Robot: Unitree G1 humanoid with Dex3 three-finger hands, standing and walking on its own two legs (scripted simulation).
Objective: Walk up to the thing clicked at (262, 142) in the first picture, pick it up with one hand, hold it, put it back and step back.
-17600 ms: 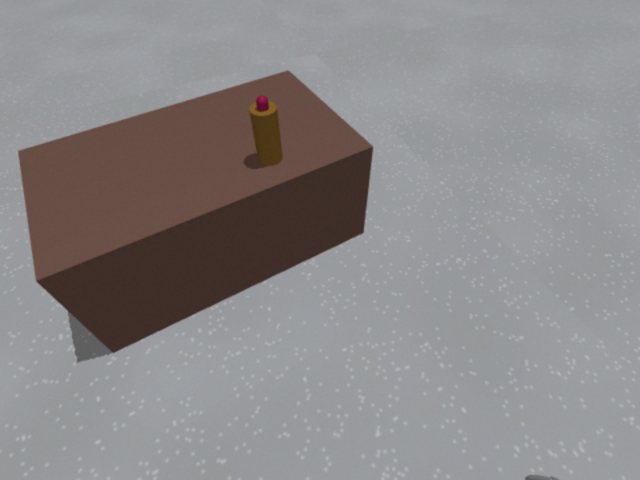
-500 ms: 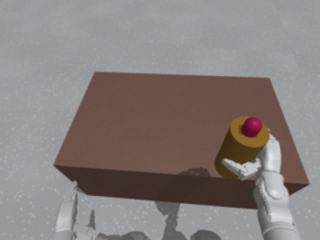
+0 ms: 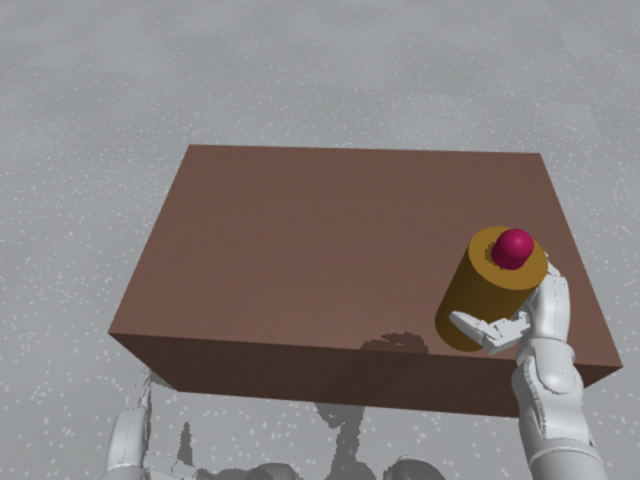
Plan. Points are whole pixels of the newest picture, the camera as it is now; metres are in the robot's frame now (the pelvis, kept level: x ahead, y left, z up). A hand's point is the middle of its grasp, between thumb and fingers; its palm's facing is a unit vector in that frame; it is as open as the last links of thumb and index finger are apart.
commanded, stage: hold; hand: right
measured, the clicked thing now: (486, 288) +0.32 -0.17 +0.05
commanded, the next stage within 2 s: crouch in 0.14 s
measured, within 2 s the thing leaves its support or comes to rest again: neither
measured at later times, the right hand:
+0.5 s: hand (485, 289) +0.34 -0.18 +0.02, palm faces +0.20 +0.98 -0.01, open 11.2 cm
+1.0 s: hand (470, 277) +0.41 -0.20 -0.07, palm faces +0.20 +0.98 +0.00, open 11.2 cm
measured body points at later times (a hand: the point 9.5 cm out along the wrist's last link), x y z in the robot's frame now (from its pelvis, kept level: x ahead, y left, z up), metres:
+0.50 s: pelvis -0.01 +0.00 -0.01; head +0.04 -0.01 +0.44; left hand +0.16 +0.26 -0.06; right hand +0.32 -0.23 +0.02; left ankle +0.00 +0.13 -0.70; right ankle +0.03 -0.13 -0.70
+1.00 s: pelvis -0.02 -0.01 -0.06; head +0.09 -0.06 +0.37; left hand +0.14 +0.26 -0.05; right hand +0.40 -0.26 -0.07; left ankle +0.00 +0.13 -0.70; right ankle +0.03 -0.13 -0.70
